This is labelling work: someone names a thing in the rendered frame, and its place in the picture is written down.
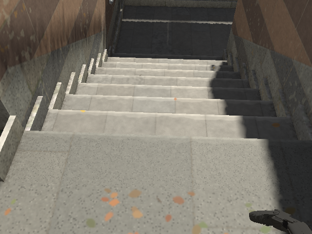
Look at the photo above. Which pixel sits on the stairs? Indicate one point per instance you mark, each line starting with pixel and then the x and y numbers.
pixel 168 95

